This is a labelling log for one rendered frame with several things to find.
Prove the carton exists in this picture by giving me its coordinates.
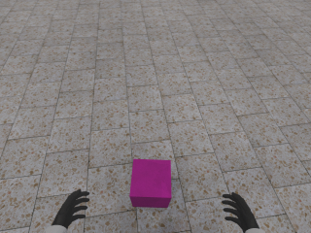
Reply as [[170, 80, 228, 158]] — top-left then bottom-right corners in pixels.
[[129, 158, 172, 208]]

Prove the robot right hand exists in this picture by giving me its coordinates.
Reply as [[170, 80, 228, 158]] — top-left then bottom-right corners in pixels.
[[222, 192, 259, 233]]

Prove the robot left hand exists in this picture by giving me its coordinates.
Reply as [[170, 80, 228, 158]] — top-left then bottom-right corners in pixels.
[[52, 189, 89, 229]]

